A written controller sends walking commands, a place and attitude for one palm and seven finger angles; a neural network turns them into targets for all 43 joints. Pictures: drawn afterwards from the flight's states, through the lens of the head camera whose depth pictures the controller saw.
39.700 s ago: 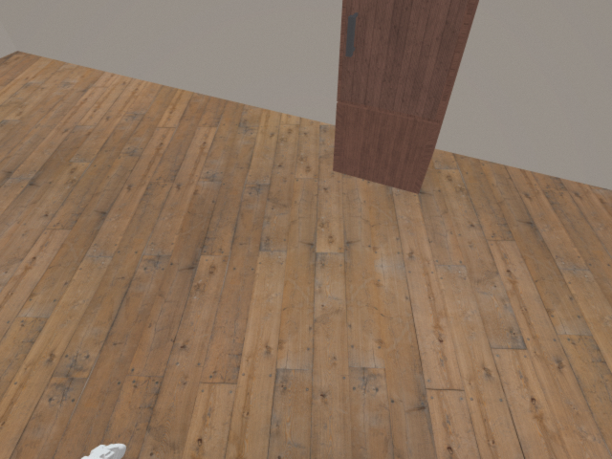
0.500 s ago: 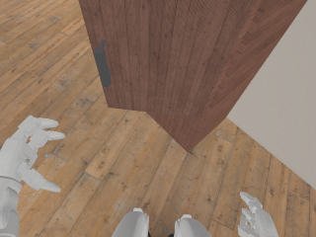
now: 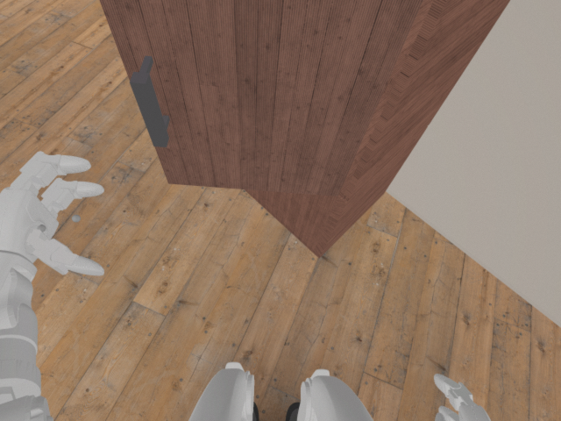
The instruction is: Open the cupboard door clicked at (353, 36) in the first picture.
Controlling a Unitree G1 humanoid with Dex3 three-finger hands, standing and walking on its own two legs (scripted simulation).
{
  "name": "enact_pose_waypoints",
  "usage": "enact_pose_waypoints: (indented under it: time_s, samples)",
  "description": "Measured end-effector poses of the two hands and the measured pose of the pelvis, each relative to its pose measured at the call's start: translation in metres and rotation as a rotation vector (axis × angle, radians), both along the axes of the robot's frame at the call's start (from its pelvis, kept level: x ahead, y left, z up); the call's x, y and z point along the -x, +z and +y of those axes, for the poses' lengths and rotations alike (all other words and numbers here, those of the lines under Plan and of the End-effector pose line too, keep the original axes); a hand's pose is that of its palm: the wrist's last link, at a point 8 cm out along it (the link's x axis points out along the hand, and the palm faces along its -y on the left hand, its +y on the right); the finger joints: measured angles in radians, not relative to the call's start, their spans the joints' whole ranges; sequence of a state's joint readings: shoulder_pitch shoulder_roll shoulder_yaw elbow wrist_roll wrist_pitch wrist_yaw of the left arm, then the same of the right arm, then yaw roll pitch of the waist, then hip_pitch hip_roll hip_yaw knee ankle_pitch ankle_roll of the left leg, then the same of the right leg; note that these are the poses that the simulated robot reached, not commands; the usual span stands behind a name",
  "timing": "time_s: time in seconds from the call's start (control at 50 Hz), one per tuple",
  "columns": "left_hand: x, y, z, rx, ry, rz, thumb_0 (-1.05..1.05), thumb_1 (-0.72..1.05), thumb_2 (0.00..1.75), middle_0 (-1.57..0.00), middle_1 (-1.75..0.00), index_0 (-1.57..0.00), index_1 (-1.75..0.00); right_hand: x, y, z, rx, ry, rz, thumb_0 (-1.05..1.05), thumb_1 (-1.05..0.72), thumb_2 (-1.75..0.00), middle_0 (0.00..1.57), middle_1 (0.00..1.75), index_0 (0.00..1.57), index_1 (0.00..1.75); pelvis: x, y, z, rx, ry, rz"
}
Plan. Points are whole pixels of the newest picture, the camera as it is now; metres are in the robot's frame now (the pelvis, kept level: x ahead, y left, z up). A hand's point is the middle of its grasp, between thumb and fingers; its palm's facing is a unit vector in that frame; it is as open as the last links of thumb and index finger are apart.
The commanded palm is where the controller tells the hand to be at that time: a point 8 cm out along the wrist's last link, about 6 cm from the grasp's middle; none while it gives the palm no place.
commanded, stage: move the hooked fingers beside the handle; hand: left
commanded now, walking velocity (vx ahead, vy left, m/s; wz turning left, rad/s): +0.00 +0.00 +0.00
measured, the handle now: (154, 104) +0.58 +0.23 +0.04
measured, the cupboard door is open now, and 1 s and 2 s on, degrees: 42 42 42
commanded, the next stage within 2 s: slide the fingers in behind the handle in 1.84 s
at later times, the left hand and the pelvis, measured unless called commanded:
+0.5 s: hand (93, 172) +0.44 +0.29 +0.04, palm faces +0.01 -1.00 -0.03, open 14.0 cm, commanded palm +0.43 +0.32 +0.04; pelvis +0.00 +0.00 -0.01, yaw -1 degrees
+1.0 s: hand (115, 128) +0.52 +0.28 +0.04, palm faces +0.02 -1.00 -0.02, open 14.0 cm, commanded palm +0.53 +0.30 +0.03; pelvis +0.00 +0.01 -0.02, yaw -3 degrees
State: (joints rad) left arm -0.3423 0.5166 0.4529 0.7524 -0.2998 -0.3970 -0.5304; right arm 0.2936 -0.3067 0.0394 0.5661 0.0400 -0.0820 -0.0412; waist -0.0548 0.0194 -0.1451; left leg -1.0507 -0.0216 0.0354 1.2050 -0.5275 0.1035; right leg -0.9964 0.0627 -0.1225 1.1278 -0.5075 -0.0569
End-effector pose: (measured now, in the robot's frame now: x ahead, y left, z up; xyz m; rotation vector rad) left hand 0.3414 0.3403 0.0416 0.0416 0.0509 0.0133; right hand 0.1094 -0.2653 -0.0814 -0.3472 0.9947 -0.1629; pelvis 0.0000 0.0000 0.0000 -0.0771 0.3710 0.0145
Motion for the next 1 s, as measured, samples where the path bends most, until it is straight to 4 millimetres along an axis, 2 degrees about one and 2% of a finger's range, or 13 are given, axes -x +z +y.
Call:
enact_pose_waypoints:
  time_s: [0.18, 0.58, 1.0]
  samples:
    - [-0.029, -0.002, -0.003, 0.003, -0.009, -0.007, -0.01, -0.5, 0.3, -0.3, -1.2, -0.3, -1.2, 0.022, -0.006, -0.007, 0.015, -0.049, 0.085, 0.01, -0.9, -0.9, 0.2, 0.3, 0.2, 0.3, -0.002, -0.002, 0.0, 0.003, -0.007, 0.022]
    - [-0.085, -0.001, -0.003, 0.013, -0.013, -0.02, -0.01, -0.5, 0.3, -0.3, -1.2, -0.3, -1.2, 0.06, -0.016, -0.007, 0.036, -0.098, 0.236, 0.0, -0.9, -0.9, 0.2, 0.3, 0.2, 0.3, 0.003, -0.012, 0.004, 0.02, -0.009, 0.064]
    - [-0.16, -0.004, -0.007, 0.021, 0.003, -0.01, -0.01, -0.5, 0.3, -0.3, -1.2, -0.3, -1.2, 0.119, -0.016, 0.0, 0.065, -0.185, 0.426, 0.0, -0.9, -0.9, 0.2, 0.3, 0.2, 0.3, 0.002, -0.023, 0.009, 0.046, -0.021, 0.141]
